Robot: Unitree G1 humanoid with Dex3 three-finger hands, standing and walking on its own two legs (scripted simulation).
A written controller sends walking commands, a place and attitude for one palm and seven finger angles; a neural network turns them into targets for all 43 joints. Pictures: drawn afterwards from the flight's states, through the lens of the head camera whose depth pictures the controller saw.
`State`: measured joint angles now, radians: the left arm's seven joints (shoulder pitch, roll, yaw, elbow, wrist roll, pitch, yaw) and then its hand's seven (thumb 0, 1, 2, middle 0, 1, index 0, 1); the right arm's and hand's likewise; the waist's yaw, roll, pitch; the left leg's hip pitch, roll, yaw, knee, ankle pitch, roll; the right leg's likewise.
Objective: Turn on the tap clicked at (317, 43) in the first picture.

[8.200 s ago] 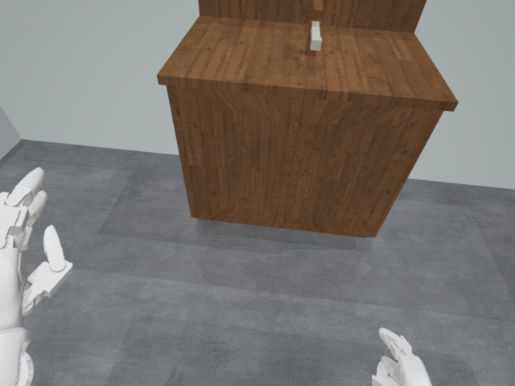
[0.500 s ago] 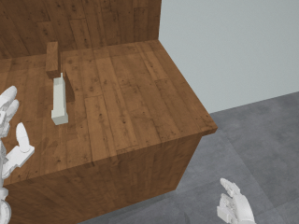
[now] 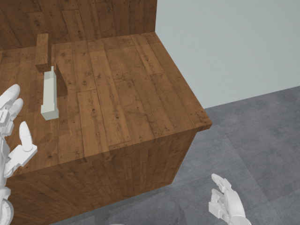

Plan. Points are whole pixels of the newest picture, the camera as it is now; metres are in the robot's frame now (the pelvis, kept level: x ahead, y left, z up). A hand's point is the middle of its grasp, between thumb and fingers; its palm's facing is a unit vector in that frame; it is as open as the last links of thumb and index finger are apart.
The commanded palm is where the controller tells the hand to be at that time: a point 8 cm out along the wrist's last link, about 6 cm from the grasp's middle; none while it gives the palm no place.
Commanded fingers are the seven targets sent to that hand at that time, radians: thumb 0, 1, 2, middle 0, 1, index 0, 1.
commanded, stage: shuffle to correct the standing spot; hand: left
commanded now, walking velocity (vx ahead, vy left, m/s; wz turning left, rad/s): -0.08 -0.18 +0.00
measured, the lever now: (50, 111) +0.32 +0.27 +0.12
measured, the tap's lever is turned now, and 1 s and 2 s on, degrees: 0 0 0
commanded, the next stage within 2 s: none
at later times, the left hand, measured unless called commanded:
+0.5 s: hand (54, 155) +0.21 +0.20 +0.15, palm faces +0.33 -0.86 -0.38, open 7.5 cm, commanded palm +0.15 +0.25 +0.17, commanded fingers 0.00 0.90 0.90 -0.20 -0.30 -0.20 -0.30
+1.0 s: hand (51, 153) +0.21 +0.21 +0.16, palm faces +0.33 -0.86 -0.40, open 7.5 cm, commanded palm +0.16 +0.25 +0.17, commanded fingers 0.00 0.90 0.90 -0.20 -0.30 -0.20 -0.30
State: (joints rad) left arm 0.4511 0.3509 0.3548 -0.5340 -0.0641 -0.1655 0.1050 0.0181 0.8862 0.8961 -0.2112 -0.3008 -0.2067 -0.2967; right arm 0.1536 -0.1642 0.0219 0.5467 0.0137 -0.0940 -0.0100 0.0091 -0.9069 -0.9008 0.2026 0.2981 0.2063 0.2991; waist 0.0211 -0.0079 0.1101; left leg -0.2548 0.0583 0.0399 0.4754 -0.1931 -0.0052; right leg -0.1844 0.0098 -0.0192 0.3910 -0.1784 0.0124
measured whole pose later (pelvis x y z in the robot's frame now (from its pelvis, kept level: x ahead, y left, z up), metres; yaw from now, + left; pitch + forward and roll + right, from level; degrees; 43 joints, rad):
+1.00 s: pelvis +0.00 -0.03 -0.01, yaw +0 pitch -1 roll -2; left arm 0.51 0.38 0.36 -0.60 -0.10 -0.13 0.10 0.02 0.89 0.90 -0.21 -0.30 -0.21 -0.30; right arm 0.15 -0.19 0.00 0.55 0.01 -0.07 -0.03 0.01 -0.91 -0.90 0.20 0.30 0.21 0.30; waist 0.01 0.01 0.10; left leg -0.30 0.10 0.01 0.53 -0.21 -0.05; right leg -0.23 0.05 -0.05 0.46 -0.21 -0.03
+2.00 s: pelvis +0.00 -0.04 -0.01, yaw +1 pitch -1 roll -2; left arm 0.53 0.38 0.35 -0.60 -0.11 -0.11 0.12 0.02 0.89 0.90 -0.21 -0.30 -0.21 -0.30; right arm 0.16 -0.19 0.00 0.56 0.02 -0.05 -0.03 0.01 -0.91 -0.90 0.20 0.30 0.20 0.30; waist 0.01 0.03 0.10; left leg -0.30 0.11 -0.01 0.53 -0.21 -0.06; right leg -0.23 0.06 -0.06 0.47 -0.22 -0.04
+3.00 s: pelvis +0.00 -0.04 -0.01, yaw +2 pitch -1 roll -2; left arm 0.53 0.38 0.35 -0.60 -0.11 -0.11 0.13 0.02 0.89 0.90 -0.21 -0.30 -0.21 -0.30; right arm 0.17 -0.20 0.00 0.57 0.02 -0.05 -0.03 0.01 -0.91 -0.90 0.20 0.30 0.20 0.30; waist 0.00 0.03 0.08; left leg -0.32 0.11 -0.03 0.56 -0.23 -0.06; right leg -0.25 0.06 -0.08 0.50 -0.24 -0.05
